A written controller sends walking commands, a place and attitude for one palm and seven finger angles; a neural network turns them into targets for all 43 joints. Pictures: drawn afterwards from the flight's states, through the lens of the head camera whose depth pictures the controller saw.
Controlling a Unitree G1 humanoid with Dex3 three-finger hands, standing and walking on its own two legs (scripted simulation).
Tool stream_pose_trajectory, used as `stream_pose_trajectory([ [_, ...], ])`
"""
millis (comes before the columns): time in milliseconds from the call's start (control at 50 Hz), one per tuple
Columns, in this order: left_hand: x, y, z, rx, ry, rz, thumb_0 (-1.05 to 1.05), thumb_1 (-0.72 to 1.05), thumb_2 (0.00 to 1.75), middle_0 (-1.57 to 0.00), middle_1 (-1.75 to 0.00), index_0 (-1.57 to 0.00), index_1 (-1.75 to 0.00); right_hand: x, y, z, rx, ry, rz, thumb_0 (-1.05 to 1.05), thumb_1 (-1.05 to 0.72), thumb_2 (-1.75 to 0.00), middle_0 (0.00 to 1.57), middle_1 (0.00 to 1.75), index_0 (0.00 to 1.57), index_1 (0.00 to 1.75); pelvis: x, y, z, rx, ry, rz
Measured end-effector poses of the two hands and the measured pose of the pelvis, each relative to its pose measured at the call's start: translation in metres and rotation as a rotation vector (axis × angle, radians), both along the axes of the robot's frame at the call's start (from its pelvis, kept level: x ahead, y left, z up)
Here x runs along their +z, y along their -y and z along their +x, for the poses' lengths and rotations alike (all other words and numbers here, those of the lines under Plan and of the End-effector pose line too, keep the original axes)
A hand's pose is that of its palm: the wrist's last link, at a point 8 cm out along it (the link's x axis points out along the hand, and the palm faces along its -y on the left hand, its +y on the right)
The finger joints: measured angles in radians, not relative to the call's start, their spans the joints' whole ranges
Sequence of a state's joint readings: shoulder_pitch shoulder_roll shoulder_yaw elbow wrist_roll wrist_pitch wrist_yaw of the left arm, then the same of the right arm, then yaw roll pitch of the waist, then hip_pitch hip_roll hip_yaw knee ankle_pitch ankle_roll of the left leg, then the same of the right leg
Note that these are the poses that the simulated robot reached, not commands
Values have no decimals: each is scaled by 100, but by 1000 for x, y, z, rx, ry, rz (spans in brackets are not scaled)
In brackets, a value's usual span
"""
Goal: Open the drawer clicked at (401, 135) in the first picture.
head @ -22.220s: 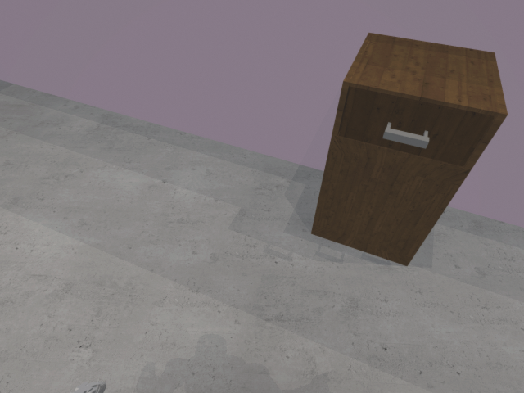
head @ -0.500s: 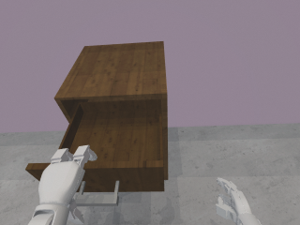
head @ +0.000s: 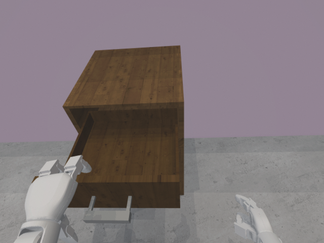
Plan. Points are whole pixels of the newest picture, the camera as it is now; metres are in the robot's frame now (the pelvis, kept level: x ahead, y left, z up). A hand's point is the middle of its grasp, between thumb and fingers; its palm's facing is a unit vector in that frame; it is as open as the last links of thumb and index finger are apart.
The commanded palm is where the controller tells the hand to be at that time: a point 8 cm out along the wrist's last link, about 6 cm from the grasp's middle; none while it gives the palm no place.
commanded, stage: draw the hand back to the body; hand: left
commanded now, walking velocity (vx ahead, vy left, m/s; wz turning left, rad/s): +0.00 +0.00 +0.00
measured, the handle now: (109, 208) +0.22 +0.21 -0.09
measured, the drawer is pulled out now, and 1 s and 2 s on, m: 0.30 0.30 0.30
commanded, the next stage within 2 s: step back with the hand held close in 1.24 s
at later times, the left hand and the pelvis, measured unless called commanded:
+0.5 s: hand (68, 184) +0.18 +0.21 +0.14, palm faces +0.33 -0.87 -0.37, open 13.1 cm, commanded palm +0.13 +0.26 +0.16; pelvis +0.01 +0.00 +0.01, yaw +3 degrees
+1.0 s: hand (44, 180) +0.17 +0.24 +0.17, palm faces +0.44 -0.79 -0.43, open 8.9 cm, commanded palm +0.12 +0.27 +0.18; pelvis +0.01 -0.01 +0.01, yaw +3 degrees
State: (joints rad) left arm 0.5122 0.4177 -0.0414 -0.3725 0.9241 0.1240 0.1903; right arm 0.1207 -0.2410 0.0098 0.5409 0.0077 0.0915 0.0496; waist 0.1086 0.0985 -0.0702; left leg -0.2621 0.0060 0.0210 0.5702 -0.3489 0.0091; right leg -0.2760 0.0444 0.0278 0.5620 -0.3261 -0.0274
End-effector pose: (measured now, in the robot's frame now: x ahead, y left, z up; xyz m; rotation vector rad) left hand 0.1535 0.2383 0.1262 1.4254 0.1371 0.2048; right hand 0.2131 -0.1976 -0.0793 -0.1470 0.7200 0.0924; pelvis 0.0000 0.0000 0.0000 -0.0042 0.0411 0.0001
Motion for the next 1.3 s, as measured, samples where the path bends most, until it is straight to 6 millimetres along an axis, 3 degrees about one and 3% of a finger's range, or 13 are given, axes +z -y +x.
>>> stream_pose_trajectory([
  [160,9,2,-8,-59,4,11,0,-49,30,-32,-120,-32,-120,4,-1,0,12,8,-29,2,-90,-89,20,30,20,30,1,-2,-4,5,9,-4],
  [260,17,-8,-8,-52,21,43,0,-49,30,-32,-120,-32,-120,4,-5,-1,7,6,-20,1,-90,-89,20,30,20,30,2,-3,-5,4,15,-5],
  [320,14,-13,-9,20,137,-505,-1,-48,31,-32,-120,-32,-119,10,-8,-5,-31,65,-4,2,-90,-89,20,30,20,30,3,-3,-6,19,52,-3],
  [360,9,-12,-9,46,200,-754,-1,-46,31,-32,-118,-32,-118,15,-9,-9,-52,101,-12,2,-90,-89,20,30,20,30,4,-2,-3,24,69,-1],
  [400,10,-9,-9,42,255,-895,-1,-43,33,-31,-116,-32,-116,19,-9,-15,-62,120,-31,2,-90,-89,20,30,20,30,5,-1,0,31,79,0],
  [460,20,-9,-9,7,333,-972,-1,-36,36,-31,-112,-31,-111,20,-7,-21,-61,126,-59,1,-90,-89,20,30,20,30,6,2,4,40,86,-1],
  [560,40,-19,-7,-17,408,-957,-1,-22,42,-30,-102,-30,-102,15,1,-27,-63,102,-75,1,-90,-89,20,30,20,30,8,3,6,46,87,-3],
  [680,41,-25,-8,19,382,-939,-1,-2,50,-28,-90,-28,-89,9,11,-26,-80,71,-79,2,-90,-89,20,30,20,30,10,4,6,43,72,-1],
  [960,61,-33,-22,43,451,-867,0,45,71,-25,-59,-25,-58,17,17,-6,-85,117,-69,2,-90,-89,20,30,20,30,11,11,7,49,77,0],
  [1140,52,-30,-26,71,439,-903,1,75,84,-22,-40,-22,-39,18,16,-7,-69,119,-64,2,-90,-89,20,30,20,30,12,15,2,51,84,1],
  [1300,57,-27,-31,55,446,-887,1,86,89,-22,-32,-22,-32,16,21,-17,-77,104,-68,2,-90,-89,20,30,20,30,12,17,0,51,90,1],
])
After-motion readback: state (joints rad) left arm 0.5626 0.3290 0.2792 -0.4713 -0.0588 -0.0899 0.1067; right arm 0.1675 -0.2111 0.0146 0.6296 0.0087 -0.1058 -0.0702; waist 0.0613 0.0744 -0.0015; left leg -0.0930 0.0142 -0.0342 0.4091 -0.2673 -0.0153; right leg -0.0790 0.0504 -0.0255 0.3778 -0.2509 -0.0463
